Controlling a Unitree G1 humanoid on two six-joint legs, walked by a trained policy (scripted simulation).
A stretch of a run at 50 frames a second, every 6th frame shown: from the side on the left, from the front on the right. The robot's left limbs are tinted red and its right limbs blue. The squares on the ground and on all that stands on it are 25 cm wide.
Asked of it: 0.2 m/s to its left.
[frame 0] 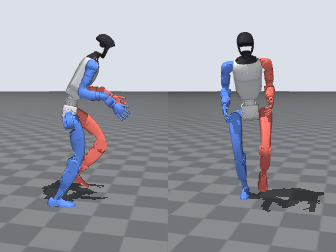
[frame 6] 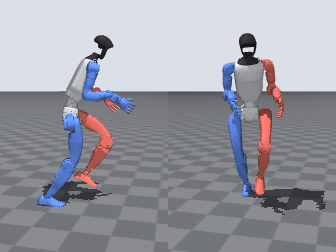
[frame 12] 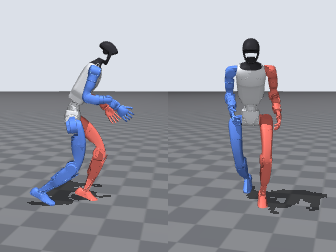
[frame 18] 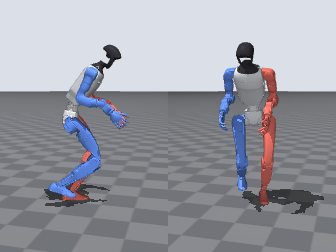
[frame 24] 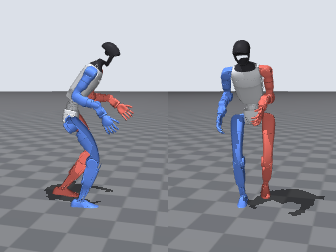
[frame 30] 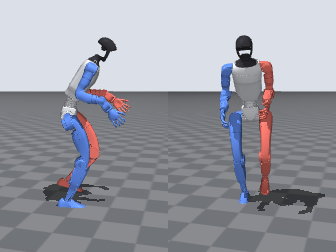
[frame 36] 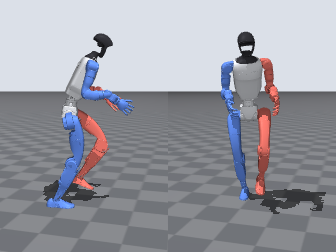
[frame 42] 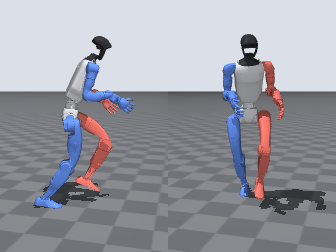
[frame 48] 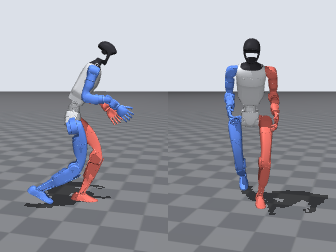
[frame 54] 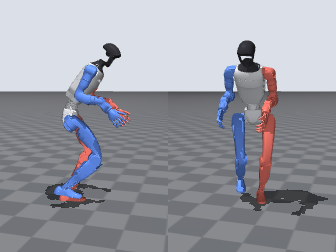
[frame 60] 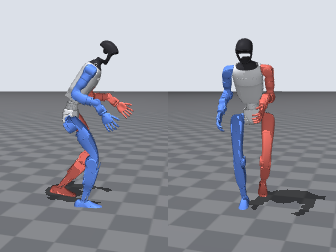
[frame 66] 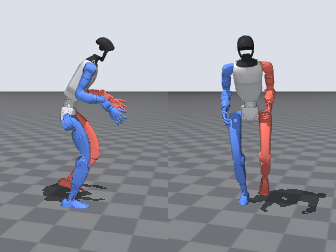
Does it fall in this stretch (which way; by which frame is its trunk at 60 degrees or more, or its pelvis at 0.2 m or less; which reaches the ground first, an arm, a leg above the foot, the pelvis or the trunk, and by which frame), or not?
no
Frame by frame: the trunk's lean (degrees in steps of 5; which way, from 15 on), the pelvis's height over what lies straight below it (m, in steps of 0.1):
0: 30 forward, 0.8
6: 30 forward, 0.8
12: 35 forward, 0.7
18: 40 forward, 0.7
24: 40 forward, 0.7
30: 35 forward, 0.8
36: 30 forward, 0.8
42: 30 forward, 0.7
48: 30 forward, 0.7
54: 40 forward, 0.7
60: 35 forward, 0.7
66: 35 forward, 0.8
